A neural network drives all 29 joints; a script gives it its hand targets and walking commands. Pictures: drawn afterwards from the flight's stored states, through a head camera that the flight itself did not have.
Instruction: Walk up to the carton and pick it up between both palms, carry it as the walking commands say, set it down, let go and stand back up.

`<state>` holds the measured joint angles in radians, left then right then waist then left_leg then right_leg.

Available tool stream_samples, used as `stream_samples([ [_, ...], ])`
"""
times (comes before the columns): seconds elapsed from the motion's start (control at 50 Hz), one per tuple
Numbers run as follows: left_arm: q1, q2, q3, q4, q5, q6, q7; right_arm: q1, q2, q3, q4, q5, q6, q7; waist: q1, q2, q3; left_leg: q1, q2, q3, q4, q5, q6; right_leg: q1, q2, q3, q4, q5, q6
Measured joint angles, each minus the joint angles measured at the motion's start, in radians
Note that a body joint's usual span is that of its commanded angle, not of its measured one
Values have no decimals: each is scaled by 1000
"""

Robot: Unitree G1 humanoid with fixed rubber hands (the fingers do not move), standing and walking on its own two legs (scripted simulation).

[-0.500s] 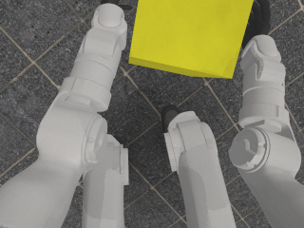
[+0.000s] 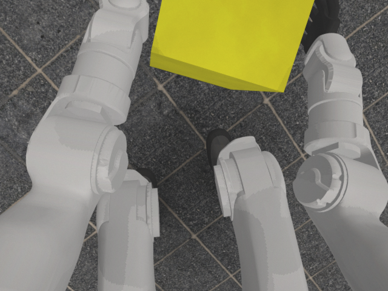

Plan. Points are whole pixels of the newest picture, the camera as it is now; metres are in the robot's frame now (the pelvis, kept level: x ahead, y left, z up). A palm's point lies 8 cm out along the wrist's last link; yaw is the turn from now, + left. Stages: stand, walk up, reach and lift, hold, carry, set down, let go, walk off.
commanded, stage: set down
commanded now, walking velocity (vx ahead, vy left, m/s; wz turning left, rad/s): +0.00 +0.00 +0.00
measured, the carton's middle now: (217, 23) +0.51 -0.18 -0.27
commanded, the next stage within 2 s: none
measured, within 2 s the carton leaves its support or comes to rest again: rests again in 0.14 s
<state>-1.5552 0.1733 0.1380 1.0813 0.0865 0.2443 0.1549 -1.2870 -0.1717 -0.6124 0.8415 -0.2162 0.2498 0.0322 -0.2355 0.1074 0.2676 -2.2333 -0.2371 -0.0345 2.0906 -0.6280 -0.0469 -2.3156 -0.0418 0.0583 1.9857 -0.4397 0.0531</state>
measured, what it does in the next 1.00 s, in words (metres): stands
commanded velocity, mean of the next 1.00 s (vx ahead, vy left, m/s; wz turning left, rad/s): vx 0.00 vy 0.00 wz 0.00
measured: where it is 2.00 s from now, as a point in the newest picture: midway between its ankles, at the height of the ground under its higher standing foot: (185, 195)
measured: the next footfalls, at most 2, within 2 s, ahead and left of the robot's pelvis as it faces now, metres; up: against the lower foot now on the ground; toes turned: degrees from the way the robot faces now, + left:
none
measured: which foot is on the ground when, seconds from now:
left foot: down 0.00-1.00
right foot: down 0.00-1.00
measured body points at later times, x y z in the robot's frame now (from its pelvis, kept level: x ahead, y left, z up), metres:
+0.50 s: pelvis +0.00 +0.01 -0.01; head +0.37 -0.06 +0.23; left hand +0.57 -0.04 -0.20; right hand +0.44 -0.32 -0.20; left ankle +0.09 +0.10 -0.37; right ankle +0.14 -0.14 -0.37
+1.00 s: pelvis -0.01 +0.00 -0.01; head +0.37 -0.06 +0.22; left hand +0.57 -0.04 -0.20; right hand +0.45 -0.33 -0.21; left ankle +0.09 +0.10 -0.37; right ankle +0.14 -0.14 -0.37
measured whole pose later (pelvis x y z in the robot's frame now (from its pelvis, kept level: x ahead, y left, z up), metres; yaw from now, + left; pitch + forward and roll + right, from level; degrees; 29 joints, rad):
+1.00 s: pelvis -0.01 +0.00 -0.01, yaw -2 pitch +39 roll -2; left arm -1.61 0.28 -0.06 1.13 -0.05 0.18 0.12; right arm -1.42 -0.24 -0.59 1.08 -0.13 0.07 0.00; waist -0.24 0.07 0.41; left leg -2.20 -0.20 -0.04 2.14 -0.61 -0.04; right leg -2.26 -0.05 0.02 2.01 -0.42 0.04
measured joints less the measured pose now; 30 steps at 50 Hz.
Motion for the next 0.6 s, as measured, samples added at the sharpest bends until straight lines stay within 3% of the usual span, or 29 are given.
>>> stream_samples([
  [0.2, 26, -18, 18, 7, 20, -41, 2, 20, -5, -7, -3, 19, -12, 14, 4, 1, -3, -8, 8, 5, 18, -8, 16, -1, 1, -2, 8, -8, 11],
  [0.6, 3, 22, -18, 36, -9, -35, -9, -20, -16, -9, 42, 17, -29, 40, -9, -4, 38, -2, 20, 13, 31, 5, 22, 11, -8, -6, 20, 1, 8],
])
